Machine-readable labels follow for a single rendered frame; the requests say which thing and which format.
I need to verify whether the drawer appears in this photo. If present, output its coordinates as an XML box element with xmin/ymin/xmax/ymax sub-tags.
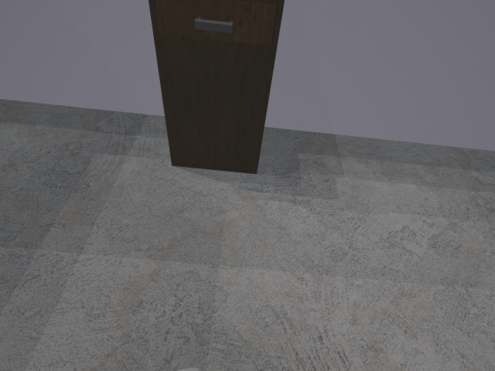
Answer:
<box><xmin>155</xmin><ymin>0</ymin><xmax>277</xmax><ymax>46</ymax></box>

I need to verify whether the handle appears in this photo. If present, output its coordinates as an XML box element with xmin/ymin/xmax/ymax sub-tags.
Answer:
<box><xmin>194</xmin><ymin>17</ymin><xmax>233</xmax><ymax>33</ymax></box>

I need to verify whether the cabinet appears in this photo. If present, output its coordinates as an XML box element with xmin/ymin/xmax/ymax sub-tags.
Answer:
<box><xmin>148</xmin><ymin>0</ymin><xmax>285</xmax><ymax>174</ymax></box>

